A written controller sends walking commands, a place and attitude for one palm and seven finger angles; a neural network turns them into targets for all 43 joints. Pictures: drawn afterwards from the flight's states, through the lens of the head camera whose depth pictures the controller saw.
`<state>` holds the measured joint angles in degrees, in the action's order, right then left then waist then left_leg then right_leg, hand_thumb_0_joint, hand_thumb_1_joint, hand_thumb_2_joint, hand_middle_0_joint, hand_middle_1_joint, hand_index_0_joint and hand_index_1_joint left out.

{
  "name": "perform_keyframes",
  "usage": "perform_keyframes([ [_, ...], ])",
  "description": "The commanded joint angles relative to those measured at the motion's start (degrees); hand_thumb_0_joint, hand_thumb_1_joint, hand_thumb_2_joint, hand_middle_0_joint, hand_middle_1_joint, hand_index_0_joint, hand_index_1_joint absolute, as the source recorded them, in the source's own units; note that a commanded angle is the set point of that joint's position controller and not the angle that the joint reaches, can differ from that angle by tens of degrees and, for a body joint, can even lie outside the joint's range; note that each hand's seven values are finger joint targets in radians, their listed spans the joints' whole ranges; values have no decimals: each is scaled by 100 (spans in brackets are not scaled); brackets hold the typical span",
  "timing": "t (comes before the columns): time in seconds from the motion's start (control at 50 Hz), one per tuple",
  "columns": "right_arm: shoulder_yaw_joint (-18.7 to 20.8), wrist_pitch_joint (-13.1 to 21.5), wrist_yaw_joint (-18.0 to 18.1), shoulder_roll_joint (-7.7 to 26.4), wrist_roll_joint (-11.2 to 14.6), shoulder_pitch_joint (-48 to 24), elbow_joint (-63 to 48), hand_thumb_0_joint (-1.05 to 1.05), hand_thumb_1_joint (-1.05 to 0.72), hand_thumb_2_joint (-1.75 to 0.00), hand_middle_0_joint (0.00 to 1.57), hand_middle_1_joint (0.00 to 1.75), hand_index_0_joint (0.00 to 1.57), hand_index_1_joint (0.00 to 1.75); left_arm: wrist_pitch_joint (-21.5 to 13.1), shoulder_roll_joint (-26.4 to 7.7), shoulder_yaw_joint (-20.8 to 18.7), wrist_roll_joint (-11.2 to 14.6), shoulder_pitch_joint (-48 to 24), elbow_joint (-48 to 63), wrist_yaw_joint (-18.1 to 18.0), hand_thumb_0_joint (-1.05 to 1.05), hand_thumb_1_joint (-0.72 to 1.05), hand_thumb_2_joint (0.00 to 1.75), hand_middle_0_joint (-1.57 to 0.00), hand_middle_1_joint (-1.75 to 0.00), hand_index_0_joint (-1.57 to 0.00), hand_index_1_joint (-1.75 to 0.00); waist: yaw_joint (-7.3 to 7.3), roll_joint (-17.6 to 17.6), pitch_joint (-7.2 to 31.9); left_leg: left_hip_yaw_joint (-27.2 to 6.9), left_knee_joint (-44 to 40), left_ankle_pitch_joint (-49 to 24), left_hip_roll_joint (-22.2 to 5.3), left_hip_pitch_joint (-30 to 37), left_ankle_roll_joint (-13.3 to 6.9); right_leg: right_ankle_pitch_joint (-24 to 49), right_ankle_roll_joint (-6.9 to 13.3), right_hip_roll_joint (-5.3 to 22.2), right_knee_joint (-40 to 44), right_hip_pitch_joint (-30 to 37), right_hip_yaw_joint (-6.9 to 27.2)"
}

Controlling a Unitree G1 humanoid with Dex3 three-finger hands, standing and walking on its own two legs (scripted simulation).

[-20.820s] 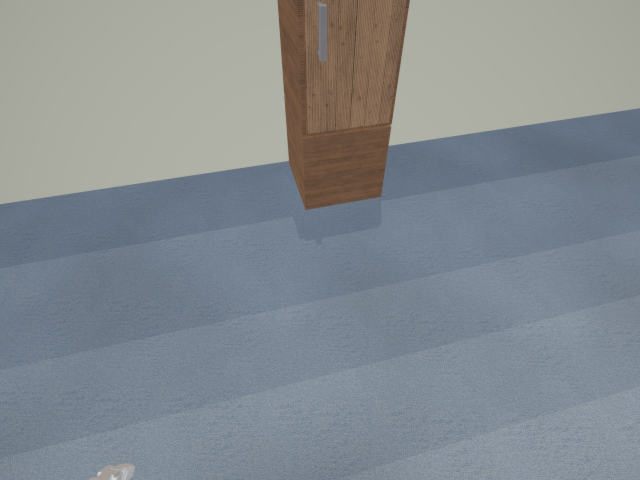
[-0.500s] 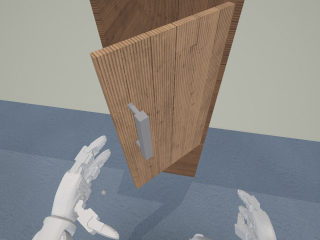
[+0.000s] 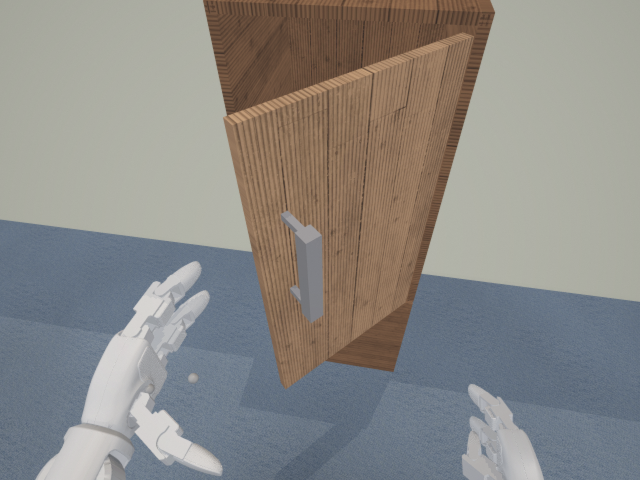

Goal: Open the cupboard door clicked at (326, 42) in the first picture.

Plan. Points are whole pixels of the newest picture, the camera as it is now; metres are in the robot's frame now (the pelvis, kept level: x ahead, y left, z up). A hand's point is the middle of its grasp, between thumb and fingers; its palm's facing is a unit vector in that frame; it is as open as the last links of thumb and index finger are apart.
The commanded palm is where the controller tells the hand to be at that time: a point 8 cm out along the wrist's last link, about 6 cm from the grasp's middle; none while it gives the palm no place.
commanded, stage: draw the hand back to the body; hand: left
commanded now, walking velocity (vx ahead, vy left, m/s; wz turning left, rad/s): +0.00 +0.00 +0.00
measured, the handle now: (301, 269) +0.36 +0.05 +0.08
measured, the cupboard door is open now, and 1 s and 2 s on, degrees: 47 47 47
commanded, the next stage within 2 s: step back with the hand held close in 1.26 s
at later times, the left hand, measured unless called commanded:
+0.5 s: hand (112, 346) +0.21 +0.21 +0.16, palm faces +0.29 -0.88 -0.37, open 13.7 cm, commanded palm +0.17 +0.25 +0.18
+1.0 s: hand (43, 290) +0.22 +0.25 +0.22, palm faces +0.47 -0.78 -0.42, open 8.0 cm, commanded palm +0.18 +0.28 +0.22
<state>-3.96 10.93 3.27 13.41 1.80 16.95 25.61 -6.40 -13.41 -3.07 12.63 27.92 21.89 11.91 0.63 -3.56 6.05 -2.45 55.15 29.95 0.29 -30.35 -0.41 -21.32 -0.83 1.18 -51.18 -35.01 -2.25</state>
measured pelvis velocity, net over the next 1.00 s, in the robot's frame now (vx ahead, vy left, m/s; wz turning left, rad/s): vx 0.03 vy -0.01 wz -0.03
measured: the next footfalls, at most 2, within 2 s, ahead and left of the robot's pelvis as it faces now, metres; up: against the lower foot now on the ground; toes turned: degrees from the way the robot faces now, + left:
none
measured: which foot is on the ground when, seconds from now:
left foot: down 0.00-1.00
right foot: down 0.00-1.00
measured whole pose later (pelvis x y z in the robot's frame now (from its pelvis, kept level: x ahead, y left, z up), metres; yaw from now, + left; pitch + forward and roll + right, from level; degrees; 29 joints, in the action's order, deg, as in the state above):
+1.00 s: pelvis +0.03 -0.01 +0.05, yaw -2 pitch -4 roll -1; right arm -0.9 9.5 4.8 13.2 -0.7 11.2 37.0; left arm -6.1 -19.2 -20.4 2.4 25.8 22.2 -6.8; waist 4.7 -4.3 -1.4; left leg -0.7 25.0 18.5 -1.2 -2.4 0.5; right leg -11.7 0.1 -0.4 -24.6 -8.9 -0.9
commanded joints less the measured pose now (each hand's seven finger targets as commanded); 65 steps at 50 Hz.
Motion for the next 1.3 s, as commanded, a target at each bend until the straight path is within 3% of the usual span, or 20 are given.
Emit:
perform_keyframes([
  [0.0, 284, 441, 66, 636, 54, -691, -1018, 0, -90, -90, 20, 30, 20, 30, -122, -682, -531, 94, -284, 1361, 99, 0, -50, 30, -15, -30, -15, -30, 45, 154, 329, -36, -1359, -939, -14, -203, 17, 134, 196, -144, 893, 951, -177],
  [0.08, 263, 508, 77, 597, 55, -722, -946, 0, -90, -90, 20, 30, 20, 30, -137, -806, -868, 229, -286, 1555, 64, 0, -47, 32, -15, -30, -15, -30, 114, 169, 349, -49, -1464, -1167, -21, -17, 37, 370, 206, -167, 973, 1186, -198],
  [0.12, 248, 549, 87, 606, 61, -701, -880, 0, -90, -90, 20, 30, 20, 30, -149, -833, -932, 281, -443, 1608, 98, 0, -40, 34, -15, -30, -15, -30, 92, 6, 303, -44, -1505, -1198, -19, 93, 55, 425, 201, -170, 1032, 1192, -210],
  [0.16, 240, 574, 103, 626, 77, -720, -785, 0, -90, -90, 20, 30, 20, 30, -97, -893, -1042, 332, -462, 1426, 160, 0, -32, 37, -16, -30, -16, -30, 66, 165, 202, -47, -1540, -1169, -35, 111, 31, 375, 194, -186, 1163, 1251, -185],
  [0.18, 332, 492, 249, 520, -65, -621, -802, 0, -90, -90, 20, 30, 20, 30, -167, -1460, -1056, -589, -695, 2089, -745, 0, -29, 39, -16, -30, -16, -30, 293, 54, 163, 60, -1857, -1042, -92, 74, 19, 405, 257, -117, 1389, 1552, 153],
  [0.2, 308, 476, 279, 428, -105, -526, -756, 0, -90, -90, 20, 30, 20, 30, -47, -979, -891, -687, -167, 1790, -1136, 0, -26, 40, -16, -30, -16, -30, 184, -8, -125, 100, -1913, -928, -68, 97, 52, 309, 271, -91, 1524, 1485, 125],
  [0.22, 291, 455, 254, 440, -121, -498, -735, 0, -90, -90, 20, 30, 20, 30, 11, -720, -684, -730, 25, 1782, -1294, 0, -22, 42, -16, -30, -16, -30, 148, 83, -186, 66, -1939, -969, -63, 111, 63, 351, 271, -76, 1534, 1502, 75],
  [0.3, 325, 348, 249, 476, -143, -610, -553, 0, -90, -90, 20, 30, 20, 30, -13, -923, -829, -998, -6, 1791, -1667, 0, -8, 48, -16, -30, -16, -30, 169, 11, -74, 154, -2099, -1399, -101, 579, 30, 725, 254, -48, 1748, 1845, 92],
  [0.36, 332, 339, 302, 474, -171, -734, -428, 0, -90, -90, 20, 30, 20, 30, -55, -1169, -1093, -1096, -93, 1642, -1843, 0, 2, 52, -17, -30, -17, -30, 209, 115, -225, 166, -2309, -1456, -103, 783, 2, 760, 257, -34, 1991, 2059, 120],
  [0.48, 336, 376, 322, 452, -202, -863, -222, 0, -90, -90, 20, 30, 20, 30, -177, -1291, -1393, -1146, -190, 1766, -1970, 0, 23, 62, -18, -30, -18, -30, 262, -49, -49, 186, -2672, -2089, -116, 1318, 16, 1321, 245, -13, 2167, 2561, 100],
  [0.66, 433, 293, 272, 473, -204, -1082, 102, 0, -90, -90, 20, 30, 20, 30, -238, -1526, -1989, -1108, -214, 1224, -1984, 0, 55, 75, -19, -30, -19, -30, 363, 255, -290, 278, -3060, -2641, -171, 1747, 9, 1786, 223, -54, 2582, 2970, 133],
  [0.76, 447, 227, 240, 463, -203, -1174, 178, 0, -90, -90, 20, 30, 20, 30, -296, -1648, -2231, -1074, -520, 1241, -1963, 0, 73, 82, -19, -30, -19, -30, 364, 41, -356, 337, -3217, -2741, -166, 1969, 9, 1872, 217, -65, 2779, 3069, 171],
  [0.86, 473, 224, 217, 476, -224, -1212, 248, 0, -90, -90, 20, 30, 20, 30, -334, -1841, -2523, -1055, -725, 1356, -1975, 0, 90, 90, -20, -30, -20, -30, 386, -229, -173, 368, -3312, -3082, -168, 2227, 18, 2132, 213, -63, 2863, 3248, 173],
  [0.92, 490, 179, 173, 485, -221, -1186, 277, 0, -90, -90, 20, 30, 20, 30, -291, -1506, -2227, -1034, -600, 1080, -1910, 0, 90, 90, -20, -30, -20, -30, 330, 7, -355, 393, -3369, -3080, -180, 2236, -8, 2135, 172, -72, 2939, 3192, 142],
  [1.04, 527, 130, 158, 501, -236, -1252, 262, 0, -90, -90, 20, 30, 20, 30, -316, -1626, -2304, -1045, -689, 1104, -1898, 0, 90, 90, -20, -30, -20, -30, 364, 253, -261, 399, -3472, -2883, -166, 2290, -46, 2022, 156, -86, 3036, 3297, 133],
  [1.1, 511, 139, 160, 475, -240, -1314, 269, 0, -90, -90, 20, 30, 20, 30, -344, -1704, -2362, -1059, -763, 1219, -1914, 0, 90, 90, -20, -30, -20, -30, 380, -55, -270, 401, -3511, -2808, -141, 2295, -26, 1957, 178, -78, 3066, 3328, 160],
  [1.18, 502, 163, 171, 454, -251, -1329, 299, 0, -90, -90, 20, 30, 20, 30, -352, -1706, -2376, -1067, -771, 1222, -1927, 0, 90, 90, -20, -30, -20, -30, 377, -158, -294, 402, -3560, -2698, -133, 2315, -18, 1858, 184, -81, 3137, 3344, 167],
  [1.28, 517, 181, 161, 465, -239, -1336, 312, 0, -90, -90, 20, 30, 20, 30, -361, -1624, -2299, -1062, -757, 1073, -1911, 0, 90, 90, -20, -30, -20, -30, 353, 30, -476, 398, -3605, -2487, -146, 2285, -38, 1629, 168, -98, 3231, 3240, 165],
])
